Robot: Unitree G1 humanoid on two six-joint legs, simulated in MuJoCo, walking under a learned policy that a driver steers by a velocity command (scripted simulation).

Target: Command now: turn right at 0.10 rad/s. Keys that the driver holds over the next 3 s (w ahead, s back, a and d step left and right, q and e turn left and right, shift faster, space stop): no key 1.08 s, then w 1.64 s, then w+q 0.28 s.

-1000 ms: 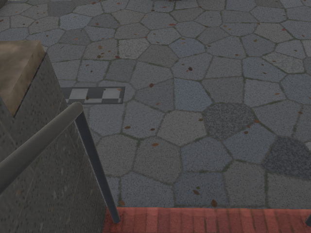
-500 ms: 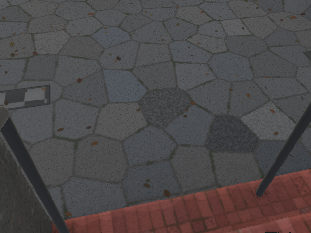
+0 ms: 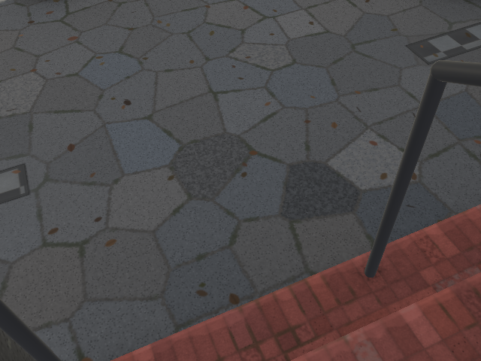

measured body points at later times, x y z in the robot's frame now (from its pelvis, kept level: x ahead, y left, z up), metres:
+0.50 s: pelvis +0.03 -0.01 +0.01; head +0.04 -0.01 +0.46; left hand +0.14 +0.22 -0.12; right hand +0.06 -0.27 -0.14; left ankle -0.03 +0.13 -0.73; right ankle +0.03 -0.12 -0.73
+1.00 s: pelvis +0.03 -0.01 +0.01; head +0.04 -0.01 +0.46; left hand +0.08 +0.22 -0.14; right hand +0.02 -0.26 -0.14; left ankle -0.03 +0.13 -0.73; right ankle +0.03 -0.12 -0.73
